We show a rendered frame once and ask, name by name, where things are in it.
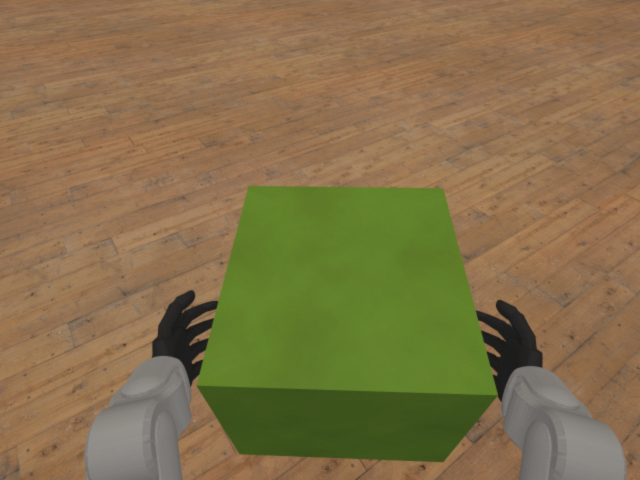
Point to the right robot hand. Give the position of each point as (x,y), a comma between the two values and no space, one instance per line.
(519,348)

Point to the left robot hand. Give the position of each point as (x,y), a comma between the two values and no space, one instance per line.
(173,338)

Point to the left robot forearm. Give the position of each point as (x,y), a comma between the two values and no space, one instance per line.
(136,438)

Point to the right robot forearm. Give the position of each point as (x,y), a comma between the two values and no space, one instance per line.
(555,432)

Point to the carton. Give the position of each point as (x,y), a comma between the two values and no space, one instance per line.
(346,328)

